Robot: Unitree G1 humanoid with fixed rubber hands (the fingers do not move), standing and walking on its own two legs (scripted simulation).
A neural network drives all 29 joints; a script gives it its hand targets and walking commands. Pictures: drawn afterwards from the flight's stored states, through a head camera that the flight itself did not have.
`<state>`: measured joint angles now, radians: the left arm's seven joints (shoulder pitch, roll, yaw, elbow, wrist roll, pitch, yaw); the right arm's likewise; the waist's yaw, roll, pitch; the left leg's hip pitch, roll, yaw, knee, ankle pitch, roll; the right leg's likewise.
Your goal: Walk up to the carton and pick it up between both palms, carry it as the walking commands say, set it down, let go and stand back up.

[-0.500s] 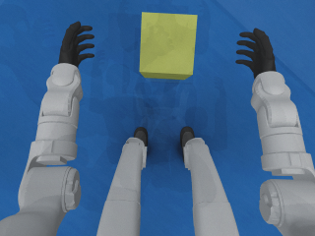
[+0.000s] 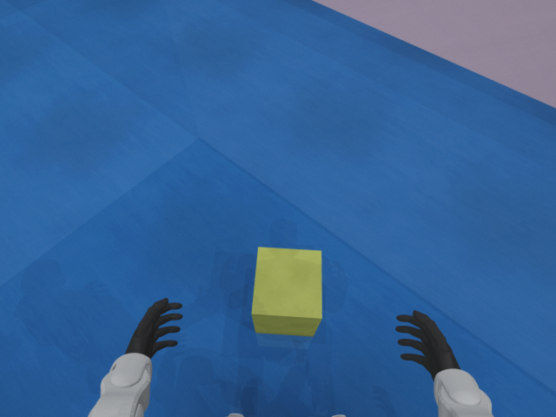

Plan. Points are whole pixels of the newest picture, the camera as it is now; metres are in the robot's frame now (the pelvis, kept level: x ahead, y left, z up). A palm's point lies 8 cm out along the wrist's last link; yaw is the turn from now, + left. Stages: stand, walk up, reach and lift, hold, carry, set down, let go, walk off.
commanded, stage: let go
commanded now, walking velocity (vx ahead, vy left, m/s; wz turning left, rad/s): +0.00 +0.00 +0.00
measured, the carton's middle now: (286, 293) +0.49 -0.01 -0.64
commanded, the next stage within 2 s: stand in 0.54 s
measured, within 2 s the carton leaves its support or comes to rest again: neither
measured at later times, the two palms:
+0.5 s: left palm (128, 388) +0.17 +0.22 -0.06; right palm (467, 388) +0.18 -0.23 -0.05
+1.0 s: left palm out of the picture +0.13 +0.28 -0.08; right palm out of the picture +0.14 -0.28 -0.08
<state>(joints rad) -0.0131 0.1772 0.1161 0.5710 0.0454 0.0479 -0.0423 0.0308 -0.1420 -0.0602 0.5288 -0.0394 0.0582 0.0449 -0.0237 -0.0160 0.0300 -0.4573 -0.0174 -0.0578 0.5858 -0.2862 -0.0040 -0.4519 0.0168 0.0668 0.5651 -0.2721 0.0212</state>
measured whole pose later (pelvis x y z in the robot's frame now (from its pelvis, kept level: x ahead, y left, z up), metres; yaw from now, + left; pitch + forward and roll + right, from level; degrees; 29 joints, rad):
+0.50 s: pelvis +0.02 +0.00 +0.01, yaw -1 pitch -6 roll +0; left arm 0.22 0.21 0.05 0.42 0.02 0.12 -0.08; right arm 0.20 -0.19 -0.04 0.43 -0.03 0.13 0.07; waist 0.01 -0.02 0.16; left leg -0.05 0.00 -0.04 0.44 -0.29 -0.01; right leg -0.06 0.02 0.08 0.43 -0.27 0.01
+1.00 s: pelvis +0.03 +0.00 +0.01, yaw +0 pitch -1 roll +0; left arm 0.30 0.31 0.07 0.74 0.05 -0.01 0.01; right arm 0.27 -0.29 -0.05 0.78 -0.03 0.00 -0.02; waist 0.00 -0.01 -0.11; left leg -0.17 0.00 -0.05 0.50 -0.32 -0.01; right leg -0.16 0.02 0.05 0.48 -0.31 0.01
